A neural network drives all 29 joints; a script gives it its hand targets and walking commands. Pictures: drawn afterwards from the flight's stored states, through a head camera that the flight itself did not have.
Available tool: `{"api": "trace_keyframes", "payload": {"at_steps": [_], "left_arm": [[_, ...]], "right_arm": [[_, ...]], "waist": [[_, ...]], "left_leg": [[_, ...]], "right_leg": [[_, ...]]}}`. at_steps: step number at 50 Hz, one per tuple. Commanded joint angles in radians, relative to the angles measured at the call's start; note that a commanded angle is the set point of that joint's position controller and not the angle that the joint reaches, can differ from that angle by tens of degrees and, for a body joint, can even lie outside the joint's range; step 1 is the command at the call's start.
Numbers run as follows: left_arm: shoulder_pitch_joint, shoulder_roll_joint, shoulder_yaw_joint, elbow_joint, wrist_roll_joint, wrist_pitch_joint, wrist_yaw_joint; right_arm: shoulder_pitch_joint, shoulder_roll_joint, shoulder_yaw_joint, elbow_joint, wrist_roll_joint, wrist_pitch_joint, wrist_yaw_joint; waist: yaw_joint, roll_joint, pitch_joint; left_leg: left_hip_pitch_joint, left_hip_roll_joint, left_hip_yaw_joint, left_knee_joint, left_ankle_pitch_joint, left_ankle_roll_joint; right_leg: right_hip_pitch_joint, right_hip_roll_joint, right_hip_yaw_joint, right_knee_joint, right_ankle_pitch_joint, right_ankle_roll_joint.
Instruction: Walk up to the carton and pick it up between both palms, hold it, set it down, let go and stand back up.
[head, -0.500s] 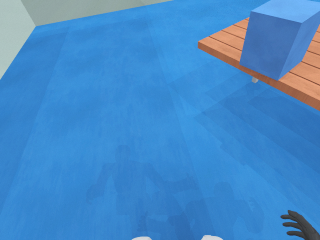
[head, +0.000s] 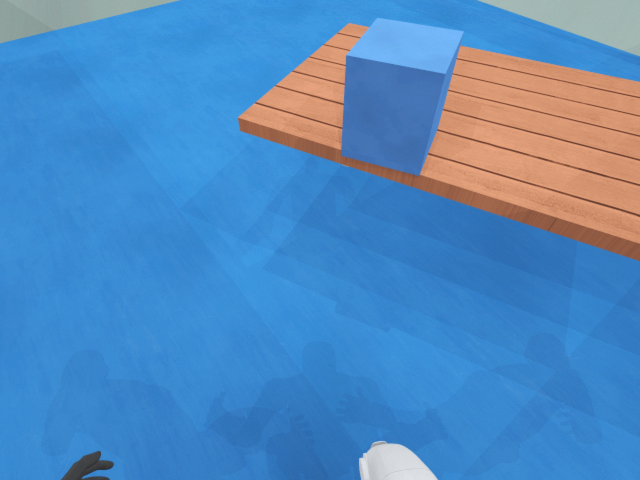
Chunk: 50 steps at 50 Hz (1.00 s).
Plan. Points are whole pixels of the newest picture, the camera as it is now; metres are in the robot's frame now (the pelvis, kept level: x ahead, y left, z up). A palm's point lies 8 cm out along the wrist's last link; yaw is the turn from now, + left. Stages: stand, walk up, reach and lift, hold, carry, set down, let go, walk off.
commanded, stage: walk up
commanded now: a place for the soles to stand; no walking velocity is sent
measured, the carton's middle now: (398, 97) +0.89 -0.27 -0.01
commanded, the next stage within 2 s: none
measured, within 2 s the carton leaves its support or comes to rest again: neither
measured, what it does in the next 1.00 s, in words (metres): walks ahead, turning right: right foot, then left foot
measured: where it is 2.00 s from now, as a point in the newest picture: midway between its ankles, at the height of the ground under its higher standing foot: outside the picture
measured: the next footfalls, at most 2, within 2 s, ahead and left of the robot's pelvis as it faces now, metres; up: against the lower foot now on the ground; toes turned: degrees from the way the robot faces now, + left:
right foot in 0.22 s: +0.21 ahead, -0.10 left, +0.00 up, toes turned -12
left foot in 0.62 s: +0.28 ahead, +0.11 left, +0.00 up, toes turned -37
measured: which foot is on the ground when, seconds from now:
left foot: down 0.00-0.26, up 0.28-0.60, down 0.62-1.00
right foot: up 0.00-0.20, down 0.22-0.64, up 0.66-0.94, down 0.96-1.00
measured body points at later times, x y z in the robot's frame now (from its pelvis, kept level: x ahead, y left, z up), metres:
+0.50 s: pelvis +0.15 +0.02 -0.02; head +0.18 -0.02 +0.43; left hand +0.30 +0.33 -0.09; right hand +0.21 -0.32 -0.12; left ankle +0.25 +0.19 -0.68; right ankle +0.17 -0.09 -0.74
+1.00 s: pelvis +0.12 +0.05 -0.05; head +0.14 +0.04 +0.40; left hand +0.38 +0.31 -0.13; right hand +0.02 -0.33 -0.11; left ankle +0.29 +0.17 -0.73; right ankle +0.04 -0.07 -0.74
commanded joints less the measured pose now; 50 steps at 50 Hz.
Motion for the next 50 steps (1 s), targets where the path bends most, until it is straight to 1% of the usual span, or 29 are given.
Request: {"api": "trace_keyframes", "payload": {"at_steps": [1, 6, 8, 10, 11, 12, 13, 14, 15, 16, 17, 19, 23, 26, 28, 29, 30, 31, 32, 33, 34, 36, 39, 43, 45, 46, 47, 48, 50], "left_arm": [[-0.057, 0.096, 0.024, -0.094, -0.007, -0.002, -0.007], [-0.105, 0.099, 0.012, -0.109, -0.012, 0.001, 0.002], [-0.070, 0.129, 0.028, -0.105, -0.011, 0.006, 0.012], [0.052, 0.137, 0.040, -0.069, -0.003, -0.002, 0.028], [0.198, 0.192, 0.064, -0.036, 0.003, -0.007, 0.041], [0.268, 0.247, 0.089, -0.036, 0.009, -0.008, 0.057], [0.294, 0.311, 0.108, -0.047, -0.002, -0.007, 0.074], [0.215, 0.287, 0.117, -0.074, -0.003, 0.000, 0.088], [0.181, 0.257, 0.107, -0.088, -0.002, -0.003, 0.092], [0.131, 0.215, 0.089, -0.095, 0.002, -0.015, 0.093], [0.121, 0.197, 0.071, -0.078, -0.004, -0.023, 0.095], [0.049, 0.175, 0.054, -0.083, -0.003, -0.033, 0.091], [0.019, 0.169, 0.053, -0.109, 0.013, -0.025, 0.067], [0.017, 0.161, 0.051, -0.138, 0.026, 0.004, 0.050], [0.008, 0.168, 0.053, -0.165, 0.026, 0.033, 0.041], [-0.003, 0.160, 0.046, -0.170, 0.019, 0.043, 0.041], [-0.027, 0.152, 0.045, -0.198, 0.018, 0.056, 0.043], [-0.010, 0.115, 0.036, -0.214, 0.007, 0.058, 0.049], [0.062, 0.071, 0.026, -0.205, -0.007, 0.063, 0.057], [0.123, 0.154, 0.049, -0.163, 0.001, 0.084, 0.071], [0.172, 0.200, 0.059, -0.144, 0.010, 0.095, 0.076], [0.087, 0.235, 0.084, -0.110, 0.022, 0.094, 0.058], [0.090, 0.187, 0.093, -0.113, 0.023, 0.108, 0.021], [0.107, 0.154, 0.087, -0.072, 0.010, 0.096, 0.000], [0.104, 0.161, 0.096, -0.058, 0.016, 0.083, -0.010], [0.129, 0.170, 0.100, -0.045, 0.012, 0.070, -0.006], [0.208, 0.146, 0.094, 0.006, 0.017, 0.052, 0.005], [0.217, 0.150, 0.101, 0.026, 0.035, 0.044, 0.020], [0.145, 0.302, 0.123, -0.029, 0.056, 0.033, 0.042]], "right_arm": [[0.063, -0.223, -0.063, -0.080, 0.003, -0.007, -0.011], [0.071, -0.210, -0.065, -0.121, 0.008, 0.025, -0.003], [0.046, -0.222, -0.071, -0.135, 0.010, 0.030, -0.003], [0.004, -0.213, -0.065, -0.156, 0.011, 0.036, -0.006], [-0.045, -0.202, -0.064, -0.179, 0.017, 0.037, -0.007], [0.033, -0.145, -0.048, -0.158, 0.028, 0.042, -0.007], [0.085, -0.146, -0.044, -0.172, 0.040, 0.051, -0.008], [0.071, -0.225, -0.052, -0.143, 0.032, 0.060, -0.010], [-0.006, -0.220, -0.055, -0.147, 0.030, 0.060, -0.014], [-0.033, -0.202, -0.054, -0.151, 0.028, 0.057, -0.013], [-0.006, -0.185, -0.050, -0.137, 0.028, 0.054, -0.013], [0.037, -0.153, -0.043, -0.110, 0.029, 0.061, -0.012], [0.011, -0.126, -0.037, -0.065, 0.050, 0.065, -0.032], [-0.001, -0.135, -0.031, -0.050, 0.063, 0.062, -0.069], [-0.030, -0.155, -0.030, -0.044, 0.057, 0.058, -0.081], [-0.012, -0.132, -0.022, -0.025, 0.051, 0.054, -0.087], [0.039, -0.153, -0.032, 0.000, 0.041, 0.053, -0.090], [0.064, -0.222, -0.047, 0.015, 0.025, 0.048, -0.097], [0.025, -0.314, -0.065, -0.032, 0.011, 0.049, -0.095], [-0.068, -0.347, -0.072, -0.038, 0.028, 0.056, -0.093], [-0.148, -0.370, -0.073, -0.066, 0.035, 0.057, -0.097], [-0.177, -0.294, -0.060, -0.052, 0.040, 0.059, -0.108], [-0.140, -0.289, -0.051, -0.027, 0.022, 0.050, -0.111], [-0.167, -0.280, -0.062, -0.042, 0.003, 0.046, -0.096], [-0.160, -0.316, -0.077, -0.047, -0.019, 0.052, -0.077], [-0.172, -0.313, -0.077, -0.054, -0.020, 0.060, -0.068], [-0.180, -0.309, -0.075, -0.031, -0.020, 0.070, -0.067], [-0.124, -0.245, -0.055, -0.017, -0.010, 0.083, -0.065], [-0.113, -0.128, -0.007, -0.053, 0.020, 0.079, -0.073]], "waist": [[-0.002, 0.159, 0.031], [-0.016, 0.159, 0.011], [0.019, 0.093, -0.007], [0.112, 0.060, -0.067], [0.195, -0.002, -0.150], [0.233, -0.174, -0.207], [0.215, -0.263, -0.259], [0.199, -0.137, -0.247], [0.197, -0.014, -0.120], [0.162, 0.059, -0.071], [0.117, 0.057, -0.028], [0.054, -0.044, 0.041], [0.087, -0.183, 0.011], [0.105, -0.286, -0.066], [0.116, -0.245, -0.102], [0.096, -0.256, -0.125], [0.061, -0.169, -0.146], [0.039, 0.007, -0.147], [0.064, 0.273, -0.193], [0.113, 0.237, -0.189], [0.123, 0.318, -0.196], [0.116, 0.152, -0.077], [0.110, 0.273, -0.052], [0.113, 0.334, -0.035], [0.096, 0.371, -0.059], [0.116, 0.341, -0.071], [0.151, 0.228, -0.092], [0.162, 0.017, -0.073], [0.141, -0.328, 0.013]], "left_leg": [[0.165, 0.229, -0.200, -0.176, 0.416, 0.047], [0.168, 0.239, -0.126, -0.131, 0.441, 0.013], [0.071, 0.274, -0.107, -0.091, 0.397, 0.018], [-0.060, 0.252, -0.046, 0.101, 0.532, -0.005], [-0.166, 0.198, -0.010, 0.368, 0.556, -0.028], [-0.326, 0.067, -0.006, 0.681, 0.206, -0.071], [-0.542, -0.028, -0.128, 0.819, -0.282, -0.090], [-0.540, 0.027, -0.248, 0.848, -0.285, -0.062], [-0.545, 0.048, -0.247, 0.860, -0.249, -0.052], [-0.527, 0.076, -0.274, 0.851, -0.202, -0.037], [-0.499, 0.087, -0.260, 0.764, -0.183, -0.021], [-0.366, 0.103, -0.239, 0.638, -0.131, -0.037], [-0.242, 0.050, -0.163, 0.545, -0.058, -0.062], [-0.236, 0.013, -0.149, 0.432, -0.023, -0.044], [-0.158, -0.020, -0.129, 0.363, -0.006, -0.032], [-0.077, -0.030, -0.114, 0.300, 0.104, -0.021], [0.012, -0.035, -0.108, 0.137, 0.184, -0.020], [0.056, 0.074, -0.265, 0.017, 0.259, 0.026], [0.092, 0.375, -0.611, -0.048, 0.398, 0.116], [-0.014, 0.474, -0.671, -0.061, 0.391, 0.200], [-0.010, 0.557, -0.770, -0.075, 0.260, 0.290], [-0.178, 0.414, -0.593, -0.049, 0.156, 0.227], [-0.181, 0.275, -0.433, -0.027, 0.029, 0.167], [-0.162, 0.246, -0.333, -0.056, -0.268, 0.137], [-0.233, 0.264, -0.331, -0.068, -0.383, 0.151], [-0.229, 0.267, -0.314, -0.008, -0.338, 0.140], [-0.274, 0.210, -0.221, 0.149, -0.317, 0.118], [-0.325, 0.155, -0.156, 0.338, -0.281, 0.083], [-0.695, 0.041, -0.088, 0.688, -0.344, -0.036]], "right_leg": [[-0.145, -0.028, -0.006, -0.143, 0.047, 0.016], [-0.033, -0.031, -0.095, -0.316, 0.087, -0.020], [0.136, -0.044, -0.080, -0.348, 0.108, -0.044], [0.389, 0.014, -0.096, -0.375, 0.106, -0.073], [0.593, -0.011, 0.002, -0.408, 0.064, -0.112], [0.715, -0.182, 0.300, -0.548, -0.025, -0.219], [0.856, -0.394, 0.735, -0.593, -0.007, -0.353], [0.761, -0.417, 0.853, -0.647, -0.142, -0.409], [0.617, -0.406, 0.823, -0.695, -0.106, -0.393], [0.580, -0.359, 0.674, -0.670, 0.026, -0.344], [0.485, -0.294, 0.538, -0.618, 0.194, -0.282], [0.219, -0.184, 0.335, -0.597, 0.286, -0.221], [0.088, -0.083, 0.198, -0.515, 0.546, -0.207], [0.139, -0.080, 0.214, -0.397, 0.679, -0.213], [0.101, -0.053, 0.235, -0.316, 0.592, -0.197], [0.044, -0.052, 0.226, -0.267, 0.523, -0.177], [0.025, -0.039, 0.207, -0.192, 0.411, -0.143], [-0.045, 0.030, 0.175, -0.021, 0.242, -0.087], [-0.149, 0.146, 0.097, 0.185, -0.202, -0.009], [-0.108, 0.117, 0.150, 0.338, -0.394, 0.008], [-0.153, 0.092, 0.161, 0.456, -0.373, 0.009], [-0.111, 0.039, 0.198, 0.460, -0.272, 0.000], [-0.073, 0.051, 0.154, 0.430, -0.167, 0.017], [-0.017, 0.006, 0.084, 0.090, -0.205, 0.022], [0.117, -0.014, 0.018, -0.123, -0.393, 0.009], [0.183, -0.018, 0.048, -0.277, -0.480, -0.015], [0.314, 0.016, -0.019, -0.449, -0.310, -0.015], [0.365, 0.075, -0.025, -0.543, -0.237, -0.005], [0.355, -0.233, 0.617, -0.638, -0.249, -0.143]]}}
